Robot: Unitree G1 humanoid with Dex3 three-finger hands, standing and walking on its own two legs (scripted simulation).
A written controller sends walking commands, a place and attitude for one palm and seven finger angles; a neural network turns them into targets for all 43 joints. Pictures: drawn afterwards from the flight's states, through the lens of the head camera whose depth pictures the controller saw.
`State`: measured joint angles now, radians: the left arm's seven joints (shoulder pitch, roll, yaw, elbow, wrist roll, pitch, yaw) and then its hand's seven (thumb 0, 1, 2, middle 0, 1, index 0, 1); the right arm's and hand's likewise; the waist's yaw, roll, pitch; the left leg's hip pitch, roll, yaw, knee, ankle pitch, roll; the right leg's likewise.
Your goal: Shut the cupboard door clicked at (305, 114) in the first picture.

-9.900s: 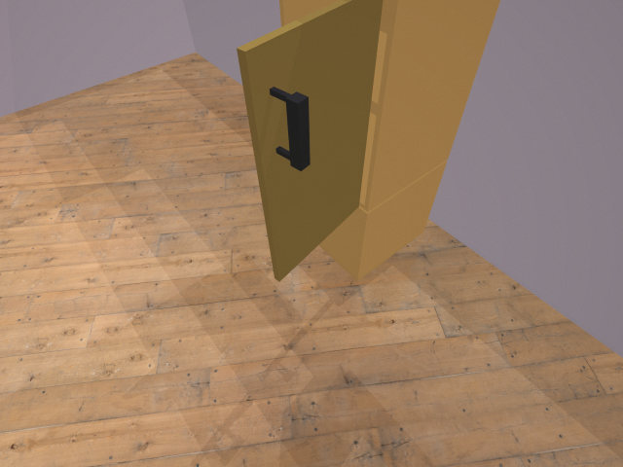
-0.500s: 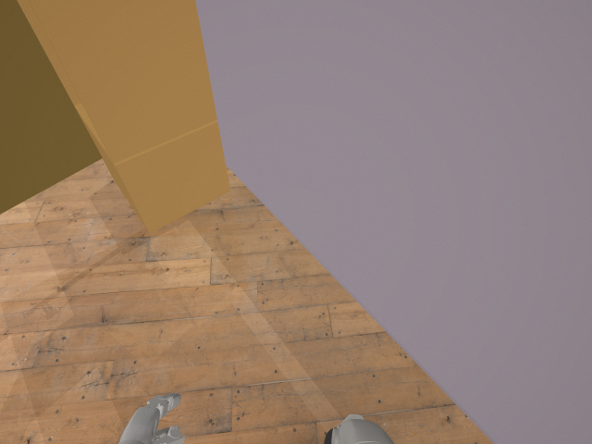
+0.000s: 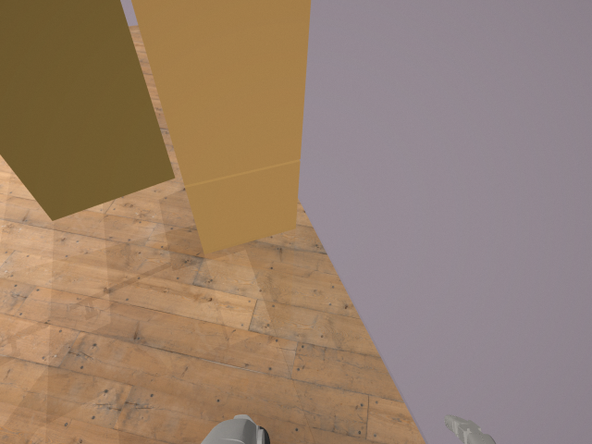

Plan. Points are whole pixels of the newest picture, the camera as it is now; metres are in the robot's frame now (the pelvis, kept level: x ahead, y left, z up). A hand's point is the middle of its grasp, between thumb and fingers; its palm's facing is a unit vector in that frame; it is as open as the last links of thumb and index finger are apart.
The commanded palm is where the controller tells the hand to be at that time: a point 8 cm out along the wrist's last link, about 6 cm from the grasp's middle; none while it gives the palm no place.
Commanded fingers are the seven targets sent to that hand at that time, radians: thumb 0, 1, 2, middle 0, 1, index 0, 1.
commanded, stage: turn to face it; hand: left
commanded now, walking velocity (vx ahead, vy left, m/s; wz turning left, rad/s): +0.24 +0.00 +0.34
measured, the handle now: out of the picture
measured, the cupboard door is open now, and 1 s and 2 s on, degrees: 100 100 100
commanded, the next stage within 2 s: take the last steps up to it in 1.08 s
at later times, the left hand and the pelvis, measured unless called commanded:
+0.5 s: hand (185, 344) +0.28 +0.21 -0.14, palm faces +0.18 -0.96 -0.20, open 7.3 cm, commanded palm none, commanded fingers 0.00 0.90 0.90 -0.20 -0.30 -0.20 -0.30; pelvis +0.16 +0.00 +0.01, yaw +12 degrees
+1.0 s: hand out of the picture +0.11 +0.20 -0.19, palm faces +0.51 -0.82 -0.24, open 7.4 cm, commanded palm none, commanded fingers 0.00 0.90 0.90 -0.20 -0.30 -0.20 -0.30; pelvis +0.20 +0.01 -0.01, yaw +30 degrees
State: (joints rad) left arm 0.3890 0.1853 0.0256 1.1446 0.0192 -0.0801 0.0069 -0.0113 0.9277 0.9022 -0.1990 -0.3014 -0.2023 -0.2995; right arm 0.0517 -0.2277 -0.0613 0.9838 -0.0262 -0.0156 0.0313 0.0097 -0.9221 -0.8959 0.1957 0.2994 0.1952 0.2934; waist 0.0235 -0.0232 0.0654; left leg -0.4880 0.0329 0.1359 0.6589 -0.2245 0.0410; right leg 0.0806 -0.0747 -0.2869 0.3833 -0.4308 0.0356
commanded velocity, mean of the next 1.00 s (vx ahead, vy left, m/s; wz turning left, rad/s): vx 0.00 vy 0.00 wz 0.48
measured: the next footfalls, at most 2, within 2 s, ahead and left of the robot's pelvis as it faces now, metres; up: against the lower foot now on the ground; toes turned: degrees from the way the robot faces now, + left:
left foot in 0.04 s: +0.16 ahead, +0.09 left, +0.00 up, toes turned +7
right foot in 0.56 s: +0.26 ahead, -0.12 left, +0.00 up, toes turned +12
